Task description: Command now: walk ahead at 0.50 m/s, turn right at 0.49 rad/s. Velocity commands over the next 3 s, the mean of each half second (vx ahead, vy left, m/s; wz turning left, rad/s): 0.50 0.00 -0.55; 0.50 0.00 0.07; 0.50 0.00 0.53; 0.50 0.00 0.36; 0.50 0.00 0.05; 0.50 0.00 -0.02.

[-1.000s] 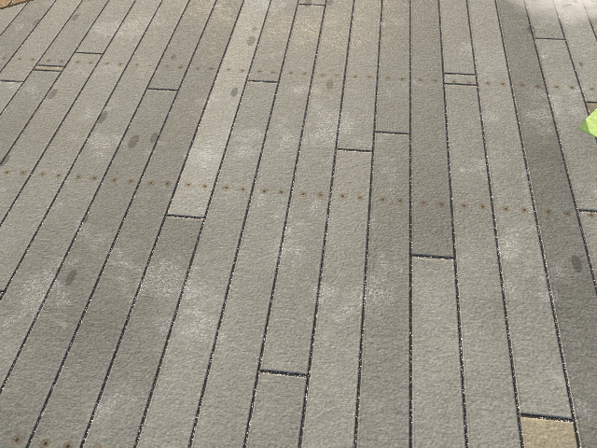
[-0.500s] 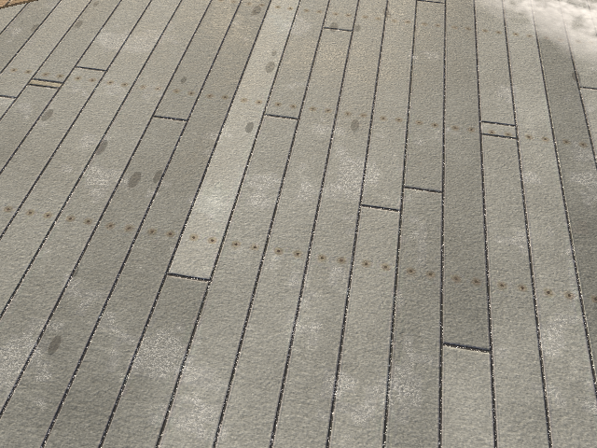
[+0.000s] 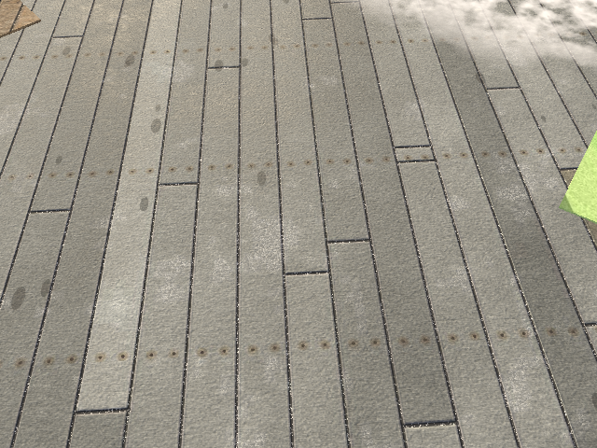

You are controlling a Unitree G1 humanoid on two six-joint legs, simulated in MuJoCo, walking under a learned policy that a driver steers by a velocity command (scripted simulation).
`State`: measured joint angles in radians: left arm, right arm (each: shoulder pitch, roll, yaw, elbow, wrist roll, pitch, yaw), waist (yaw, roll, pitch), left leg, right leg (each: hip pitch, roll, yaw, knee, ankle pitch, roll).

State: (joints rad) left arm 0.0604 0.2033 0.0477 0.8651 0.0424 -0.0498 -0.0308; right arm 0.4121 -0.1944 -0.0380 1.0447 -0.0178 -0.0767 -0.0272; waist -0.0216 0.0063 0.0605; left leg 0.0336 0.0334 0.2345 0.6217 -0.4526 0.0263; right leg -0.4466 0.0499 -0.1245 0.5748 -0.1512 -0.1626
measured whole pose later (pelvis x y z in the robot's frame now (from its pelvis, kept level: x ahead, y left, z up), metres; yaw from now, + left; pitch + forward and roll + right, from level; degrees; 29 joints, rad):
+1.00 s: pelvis +0.52 -0.09 +0.01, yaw -12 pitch +2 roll +1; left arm 0.05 0.23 0.00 0.72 0.04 -0.08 -0.01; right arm 0.46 -0.26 -0.06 0.91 0.00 -0.05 0.02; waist -0.08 0.00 0.01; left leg -0.15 -0.06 -0.11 0.58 -0.41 0.04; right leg -0.40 0.00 -0.01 0.51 -0.16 -0.01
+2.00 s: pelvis +1.04 -0.05 +0.01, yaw +16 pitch +2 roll +1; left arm 0.06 0.24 0.02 0.71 0.03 -0.03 -0.04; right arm 0.46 -0.27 -0.04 0.89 -0.02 -0.06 -0.01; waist -0.08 -0.02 0.03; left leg 0.12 -0.12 -0.11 0.23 -0.36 0.10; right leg -0.55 -0.03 -0.04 0.58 -0.08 -0.04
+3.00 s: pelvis +1.55 +0.11 +0.02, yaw +15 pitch +0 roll +2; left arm 0.08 0.23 0.03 0.85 0.02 -0.02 -0.04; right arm 0.44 -0.21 -0.03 1.01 -0.02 -0.09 0.00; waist -0.05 -0.04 0.03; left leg 0.09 -0.09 0.09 0.15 -0.25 0.07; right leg -0.60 -0.08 -0.05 0.67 -0.03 -0.03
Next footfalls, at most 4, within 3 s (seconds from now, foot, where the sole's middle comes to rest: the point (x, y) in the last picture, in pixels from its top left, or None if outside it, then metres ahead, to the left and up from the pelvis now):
0.52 left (288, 431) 0.49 0.05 -0.75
0.98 right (404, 375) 0.61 -0.21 -0.75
1.48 left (312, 271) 0.90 -0.01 -0.75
2.04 right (337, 172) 1.25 -0.10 -0.75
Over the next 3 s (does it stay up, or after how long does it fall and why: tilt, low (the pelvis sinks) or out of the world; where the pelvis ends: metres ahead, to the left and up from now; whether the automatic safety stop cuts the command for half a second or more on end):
stays up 1.55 0.11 0.02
